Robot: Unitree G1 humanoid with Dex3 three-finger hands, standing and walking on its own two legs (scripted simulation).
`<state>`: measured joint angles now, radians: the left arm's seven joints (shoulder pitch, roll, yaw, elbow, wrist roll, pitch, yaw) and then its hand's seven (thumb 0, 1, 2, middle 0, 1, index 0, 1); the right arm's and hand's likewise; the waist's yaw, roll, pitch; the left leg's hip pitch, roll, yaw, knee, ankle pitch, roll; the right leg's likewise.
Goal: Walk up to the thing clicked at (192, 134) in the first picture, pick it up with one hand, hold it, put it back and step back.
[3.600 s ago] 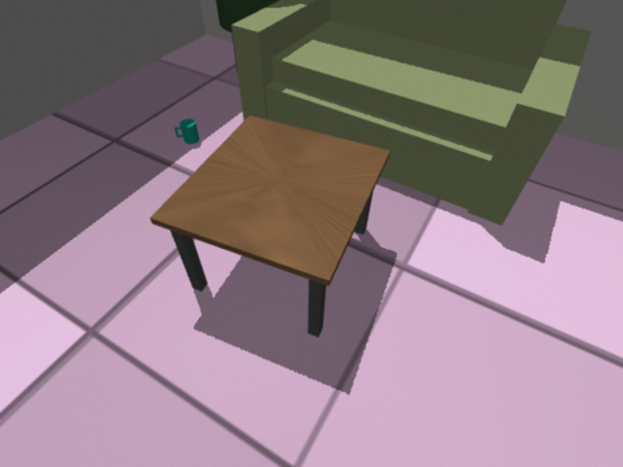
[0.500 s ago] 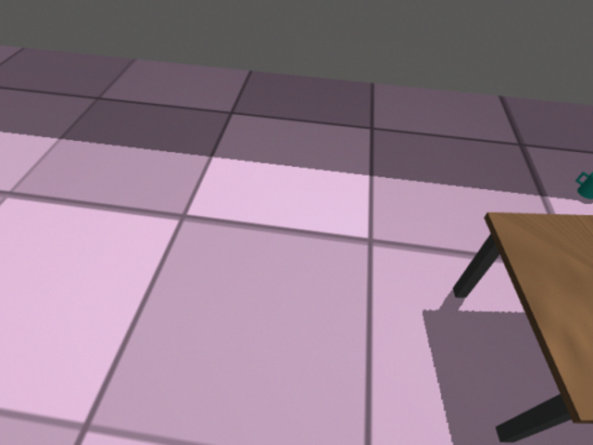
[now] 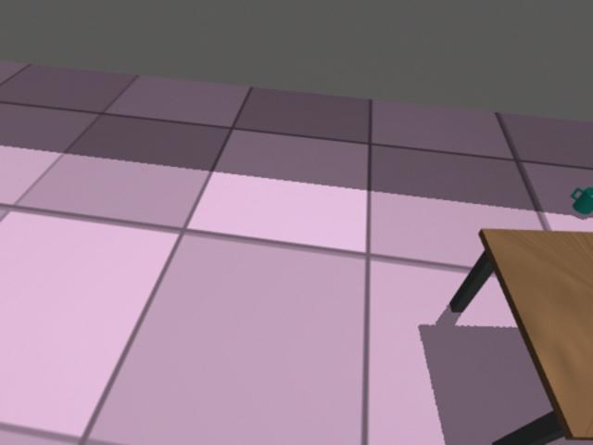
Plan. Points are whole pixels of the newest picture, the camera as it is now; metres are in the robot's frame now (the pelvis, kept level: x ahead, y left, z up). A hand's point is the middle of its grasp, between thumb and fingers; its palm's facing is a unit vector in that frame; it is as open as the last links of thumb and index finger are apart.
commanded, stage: stand
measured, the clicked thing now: (584, 198) +1.35 -1.45 -0.73
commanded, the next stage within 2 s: none
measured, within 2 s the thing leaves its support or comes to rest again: neither
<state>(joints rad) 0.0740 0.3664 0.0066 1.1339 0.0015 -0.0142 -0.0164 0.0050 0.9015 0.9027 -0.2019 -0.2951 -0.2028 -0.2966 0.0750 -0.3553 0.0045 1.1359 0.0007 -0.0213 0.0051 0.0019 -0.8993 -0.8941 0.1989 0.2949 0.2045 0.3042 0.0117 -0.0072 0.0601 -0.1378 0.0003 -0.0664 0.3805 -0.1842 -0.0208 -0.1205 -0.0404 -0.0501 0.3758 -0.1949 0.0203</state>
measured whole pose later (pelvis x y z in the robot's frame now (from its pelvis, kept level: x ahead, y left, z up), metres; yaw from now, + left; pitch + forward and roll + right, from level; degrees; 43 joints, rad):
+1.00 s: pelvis +0.02 -0.01 +0.00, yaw -1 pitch -2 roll +0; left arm 0.09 0.35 0.00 1.14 0.01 -0.01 -0.01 0.00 0.90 0.90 -0.20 -0.30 -0.20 -0.30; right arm 0.08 -0.35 0.01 1.15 0.00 -0.01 0.01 0.00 -0.90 -0.89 0.20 0.29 0.20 0.30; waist 0.00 0.00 0.05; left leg -0.11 0.02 -0.05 0.31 -0.17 -0.04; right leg -0.11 -0.02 -0.03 0.33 -0.19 0.01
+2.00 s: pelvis +0.03 -0.01 +0.00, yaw -2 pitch -1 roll +0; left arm 0.10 0.35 0.01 1.13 0.01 -0.01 -0.01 0.00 0.90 0.90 -0.20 -0.30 -0.20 -0.30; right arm 0.11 -0.35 0.01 1.14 -0.01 -0.01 0.00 0.00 -0.90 -0.89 0.20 0.29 0.20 0.30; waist 0.01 0.00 0.05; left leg -0.09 0.03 -0.04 0.30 -0.19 -0.04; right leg -0.10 -0.02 -0.03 0.32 -0.20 0.00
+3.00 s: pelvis +0.17 +0.04 +0.00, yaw -2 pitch -4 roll +1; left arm 0.27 0.45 0.06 0.97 0.02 -0.02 -0.08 0.01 0.90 0.90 -0.20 -0.29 -0.20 -0.30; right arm 0.31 -0.38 -0.07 0.93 -0.02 -0.08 0.05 0.00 -0.90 -0.89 0.20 0.30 0.21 0.30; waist 0.00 -0.07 0.07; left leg -0.05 0.01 0.09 0.38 -0.28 0.02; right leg -0.47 -0.06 0.05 0.88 -0.28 0.00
